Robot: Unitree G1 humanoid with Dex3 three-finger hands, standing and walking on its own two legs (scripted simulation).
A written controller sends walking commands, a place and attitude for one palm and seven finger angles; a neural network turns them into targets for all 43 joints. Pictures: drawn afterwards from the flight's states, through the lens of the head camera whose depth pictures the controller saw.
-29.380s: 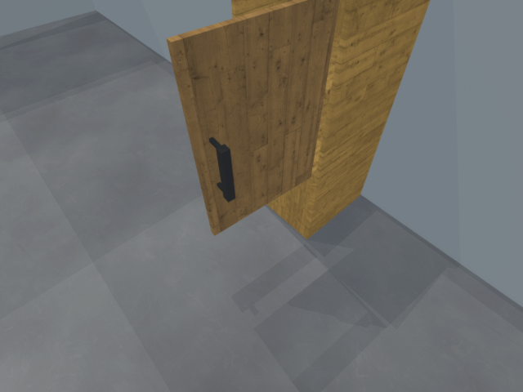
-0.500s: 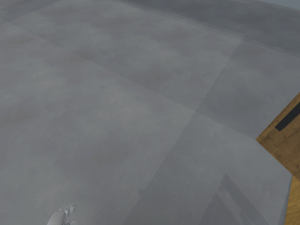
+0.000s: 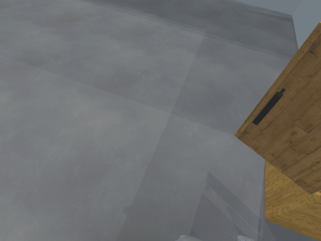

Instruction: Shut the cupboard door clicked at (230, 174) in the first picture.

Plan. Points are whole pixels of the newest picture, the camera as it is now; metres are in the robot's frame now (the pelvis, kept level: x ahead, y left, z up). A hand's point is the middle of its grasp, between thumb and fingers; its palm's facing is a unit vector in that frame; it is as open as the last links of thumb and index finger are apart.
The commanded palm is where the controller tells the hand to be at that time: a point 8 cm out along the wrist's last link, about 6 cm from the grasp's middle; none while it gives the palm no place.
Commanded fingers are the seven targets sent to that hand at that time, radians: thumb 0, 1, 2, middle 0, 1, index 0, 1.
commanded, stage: turn to face it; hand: left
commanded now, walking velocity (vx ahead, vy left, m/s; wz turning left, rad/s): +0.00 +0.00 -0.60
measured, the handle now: (268, 107) +0.62 -0.38 -0.06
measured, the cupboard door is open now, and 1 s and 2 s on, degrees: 64 64 64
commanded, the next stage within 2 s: take the last steps up to it in 1.08 s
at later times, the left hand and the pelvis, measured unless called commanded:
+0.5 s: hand (114, 232) +0.16 +0.13 -0.14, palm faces -0.27 -0.92 -0.28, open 7.4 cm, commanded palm none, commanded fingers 0.00 0.90 0.90 -0.20 -0.30 -0.20 -0.30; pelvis -0.01 -0.04 +0.00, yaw -17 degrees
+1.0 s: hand (107, 220) +0.18 +0.16 -0.17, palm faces -0.46 -0.86 -0.21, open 7.4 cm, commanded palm none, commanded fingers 0.00 0.90 0.90 -0.20 -0.30 -0.20 -0.30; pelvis +0.01 +0.00 +0.01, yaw -32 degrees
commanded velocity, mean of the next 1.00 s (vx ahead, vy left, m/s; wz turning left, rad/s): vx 0.00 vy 0.00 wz -0.52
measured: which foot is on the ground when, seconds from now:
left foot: down 0.00-0.36, up 0.38-0.76, down 0.78-1.00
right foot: up 0.00-0.34, down 0.36-0.78, up 0.80-1.00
